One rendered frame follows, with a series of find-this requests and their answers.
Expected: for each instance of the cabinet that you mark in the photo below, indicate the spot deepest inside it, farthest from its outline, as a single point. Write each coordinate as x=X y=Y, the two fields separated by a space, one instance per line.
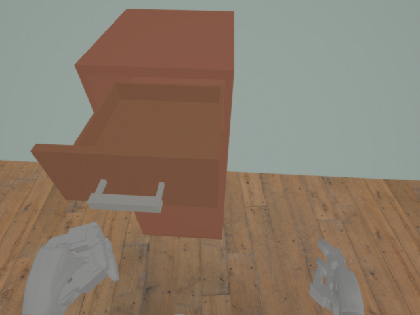
x=193 y=47

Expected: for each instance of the drawer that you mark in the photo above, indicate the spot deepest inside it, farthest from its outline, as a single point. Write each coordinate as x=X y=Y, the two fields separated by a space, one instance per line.
x=142 y=134

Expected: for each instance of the left robot hand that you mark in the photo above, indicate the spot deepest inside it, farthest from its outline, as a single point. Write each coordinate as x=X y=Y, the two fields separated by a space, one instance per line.
x=47 y=290

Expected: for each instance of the right robot hand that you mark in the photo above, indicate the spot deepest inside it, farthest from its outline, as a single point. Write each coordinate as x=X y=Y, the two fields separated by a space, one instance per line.
x=342 y=292

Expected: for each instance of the handle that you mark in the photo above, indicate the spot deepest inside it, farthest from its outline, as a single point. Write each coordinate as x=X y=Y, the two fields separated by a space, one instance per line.
x=118 y=202

